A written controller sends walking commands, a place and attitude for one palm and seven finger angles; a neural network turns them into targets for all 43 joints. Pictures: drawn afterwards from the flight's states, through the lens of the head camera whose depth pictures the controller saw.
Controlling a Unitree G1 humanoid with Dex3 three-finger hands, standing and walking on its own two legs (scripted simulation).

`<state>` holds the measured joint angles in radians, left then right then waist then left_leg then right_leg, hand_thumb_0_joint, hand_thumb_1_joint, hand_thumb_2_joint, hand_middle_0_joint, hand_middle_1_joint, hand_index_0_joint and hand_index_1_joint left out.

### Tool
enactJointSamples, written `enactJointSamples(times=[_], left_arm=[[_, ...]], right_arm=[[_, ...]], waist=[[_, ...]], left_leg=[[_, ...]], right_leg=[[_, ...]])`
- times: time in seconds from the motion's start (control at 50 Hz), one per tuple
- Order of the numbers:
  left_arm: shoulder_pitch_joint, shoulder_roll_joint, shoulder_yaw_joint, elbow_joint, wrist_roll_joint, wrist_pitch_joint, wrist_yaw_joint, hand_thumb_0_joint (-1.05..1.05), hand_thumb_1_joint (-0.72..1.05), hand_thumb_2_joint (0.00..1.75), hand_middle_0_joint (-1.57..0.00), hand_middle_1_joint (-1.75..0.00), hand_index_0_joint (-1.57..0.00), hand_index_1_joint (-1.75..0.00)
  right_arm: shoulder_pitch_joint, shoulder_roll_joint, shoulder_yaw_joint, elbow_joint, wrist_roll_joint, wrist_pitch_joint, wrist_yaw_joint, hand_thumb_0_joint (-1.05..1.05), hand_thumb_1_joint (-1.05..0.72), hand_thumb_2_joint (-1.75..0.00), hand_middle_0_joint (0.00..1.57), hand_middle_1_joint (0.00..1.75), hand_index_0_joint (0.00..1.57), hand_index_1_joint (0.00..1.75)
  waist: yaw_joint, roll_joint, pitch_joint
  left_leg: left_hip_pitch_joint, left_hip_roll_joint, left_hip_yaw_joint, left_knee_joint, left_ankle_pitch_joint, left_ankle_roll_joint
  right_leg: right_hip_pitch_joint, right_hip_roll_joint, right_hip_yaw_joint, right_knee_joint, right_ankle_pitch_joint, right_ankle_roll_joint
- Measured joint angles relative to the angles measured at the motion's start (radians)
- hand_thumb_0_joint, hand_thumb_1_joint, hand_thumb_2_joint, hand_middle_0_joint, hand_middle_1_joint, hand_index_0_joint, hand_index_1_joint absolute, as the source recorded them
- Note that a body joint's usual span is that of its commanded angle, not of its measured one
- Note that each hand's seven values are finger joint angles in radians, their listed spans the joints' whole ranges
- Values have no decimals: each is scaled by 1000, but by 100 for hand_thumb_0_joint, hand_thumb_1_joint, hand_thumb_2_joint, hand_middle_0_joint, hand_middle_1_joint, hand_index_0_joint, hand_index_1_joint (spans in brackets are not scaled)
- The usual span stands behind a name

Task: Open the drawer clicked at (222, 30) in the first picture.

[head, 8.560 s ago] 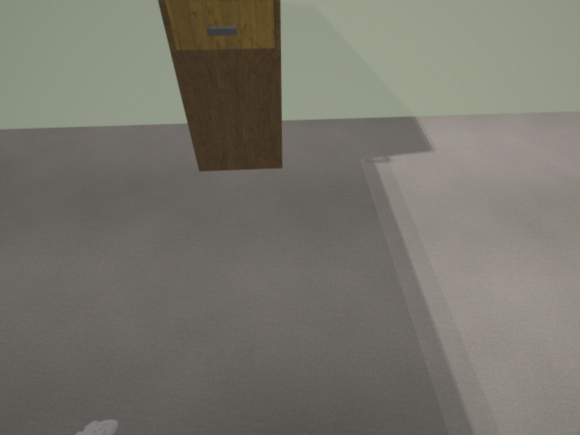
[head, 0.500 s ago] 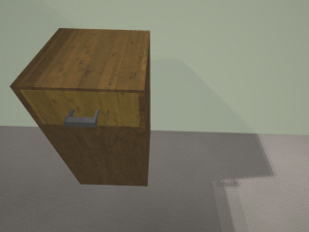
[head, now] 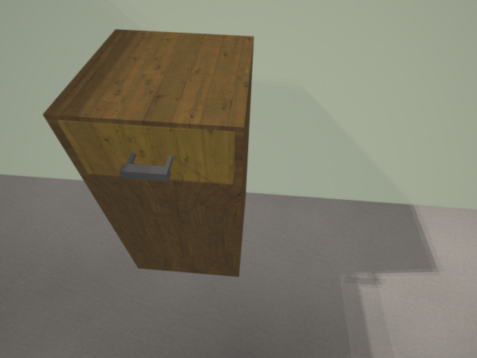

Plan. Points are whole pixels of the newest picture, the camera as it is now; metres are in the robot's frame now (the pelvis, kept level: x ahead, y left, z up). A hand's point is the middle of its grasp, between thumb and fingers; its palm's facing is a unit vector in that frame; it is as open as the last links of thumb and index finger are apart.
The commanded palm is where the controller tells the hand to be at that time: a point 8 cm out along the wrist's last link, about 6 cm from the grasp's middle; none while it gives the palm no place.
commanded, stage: shuffle to correct the standing spot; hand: left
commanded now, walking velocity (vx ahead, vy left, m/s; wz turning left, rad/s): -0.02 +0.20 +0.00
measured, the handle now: (148, 165) +0.52 +0.27 -0.04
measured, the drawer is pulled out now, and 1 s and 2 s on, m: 0.00 0.00 0.00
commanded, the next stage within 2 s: come to a stop and stand still in 0.02 s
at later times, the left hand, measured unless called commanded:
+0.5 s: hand out of the picture -0.01 +0.23 -0.17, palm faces +0.01 -0.98 -0.20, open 7.4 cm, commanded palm none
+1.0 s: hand out of the picture +0.00 +0.19 -0.17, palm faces +0.03 -0.99 -0.16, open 7.4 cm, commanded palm none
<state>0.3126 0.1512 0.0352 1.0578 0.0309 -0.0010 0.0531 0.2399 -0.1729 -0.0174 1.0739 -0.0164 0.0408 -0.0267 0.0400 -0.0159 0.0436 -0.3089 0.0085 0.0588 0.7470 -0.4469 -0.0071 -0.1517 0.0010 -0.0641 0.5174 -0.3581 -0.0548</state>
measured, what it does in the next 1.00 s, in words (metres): steps on the spot: left foot, then right foot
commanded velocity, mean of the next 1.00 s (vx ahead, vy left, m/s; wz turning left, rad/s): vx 0.02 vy -0.03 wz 0.00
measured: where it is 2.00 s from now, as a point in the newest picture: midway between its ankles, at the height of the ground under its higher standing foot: outside the picture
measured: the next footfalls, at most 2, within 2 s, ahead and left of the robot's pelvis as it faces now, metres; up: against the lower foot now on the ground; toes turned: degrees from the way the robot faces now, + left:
left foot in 0.16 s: +0.05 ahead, +0.16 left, +0.00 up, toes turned +0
right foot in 0.44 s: +0.01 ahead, +0.00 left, +0.00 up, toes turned +0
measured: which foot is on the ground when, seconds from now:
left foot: up 0.00-0.14, down 0.16-1.00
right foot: down 0.00-0.16, up 0.18-0.42, down 0.44-1.00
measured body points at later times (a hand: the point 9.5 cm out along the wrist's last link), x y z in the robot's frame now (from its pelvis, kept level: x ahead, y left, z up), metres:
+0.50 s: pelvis -0.01 +0.06 +0.00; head -0.01 +0.05 +0.45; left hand -0.01 +0.29 -0.15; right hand +0.00 -0.17 -0.16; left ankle +0.01 +0.18 -0.74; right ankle -0.05 -0.02 -0.74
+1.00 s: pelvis +0.02 +0.04 +0.00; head +0.03 +0.03 +0.45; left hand +0.00 +0.24 -0.16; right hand +0.00 -0.17 -0.16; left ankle +0.01 +0.18 -0.74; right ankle -0.05 -0.02 -0.74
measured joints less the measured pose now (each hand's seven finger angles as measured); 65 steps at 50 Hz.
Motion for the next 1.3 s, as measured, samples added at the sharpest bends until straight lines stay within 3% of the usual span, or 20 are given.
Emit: enactJointSamples(times=[0.06,0.14,0.16,0.22,0.28,0.38,0.44,0.54,0.68,0.86,1.3], left_arm=[[0,19,11,-12,7,9,-6,0,91,90,-21,-30,-20,-30],[0,49,22,-21,5,25,-17,0,91,90,-21,-30,-20,-30],[2,52,24,-28,3,31,-20,0,91,90,-21,-30,-20,-30],[-23,78,30,-35,1,50,-17,1,91,90,-20,-30,-20,-30],[-38,87,26,-31,3,42,-23,1,91,90,-20,-30,-19,-30],[-24,59,5,-32,2,20,-38,1,91,90,-20,-30,-19,-30],[-6,38,-4,-29,3,10,-44,0,91,90,-20,-30,-19,-30],[22,-14,-28,16,-9,-8,-43,0,91,90,-20,-30,-19,-30],[27,-52,-39,68,-17,-11,-37,0,91,90,-20,-30,-20,-30],[28,-62,-38,75,-18,-17,-24,0,91,90,-20,-30,-20,-30],[54,-41,-34,69,-16,-18,-12,0,91,90,-20,-30,-19,-30]], right_arm=[[-27,-7,-13,-33,2,5,11,0,-91,-90,20,30,19,30],[-45,-18,-19,-80,0,-12,22,0,-91,-90,20,30,19,30],[-42,-28,-20,-94,-2,-19,24,0,-91,-90,20,30,19,30],[-50,-16,-15,-106,-11,-29,20,0,-91,-90,20,30,19,30],[-35,2,1,-94,-18,-34,19,0,-91,-90,20,30,19,30],[-1,13,7,-56,-24,-35,12,0,-93,-90,20,30,20,30],[20,11,8,-38,-19,-33,14,0,-93,-90,21,30,20,30],[58,12,19,22,-10,-32,10,0,-92,-90,20,30,20,30],[86,54,38,85,-1,-55,-6,0,-91,-90,20,30,19,30],[69,82,41,100,3,-55,-15,0,-91,-90,20,30,19,30],[30,32,36,84,4,-43,-24,1,-92,-90,20,30,19,30]], waist=[[6,-22,13],[3,-47,18],[-1,-33,11],[-5,-54,15],[-16,-44,-7],[-31,-11,-48],[-35,-12,-56],[-49,18,-50],[-48,-13,-28],[-41,-5,-18],[-27,3,-33]], left_leg=[[-42,-2,-16,35,-5,-4],[10,6,3,-158,148,-7],[25,19,-1,-208,208,6],[-6,-6,22,-165,200,18],[2,-15,23,-202,209,27],[24,-14,26,-274,245,33],[19,-14,41,-261,235,23],[47,22,20,-250,213,4],[93,32,25,-286,209,-8],[121,38,23,-310,206,-21],[153,55,16,-316,194,-40]], right_leg=[[-11,-31,5,11,4,21],[-48,-77,23,79,-20,62],[-70,-76,23,115,-36,68],[-163,-77,63,308,-161,46],[-207,-53,55,408,-149,27],[-141,-21,25,233,-122,24],[-67,-10,32,37,-12,18],[-7,29,15,-21,19,-3],[39,41,23,-64,21,-10],[70,49,22,-96,21,-19],[113,68,18,-124,18,-34]])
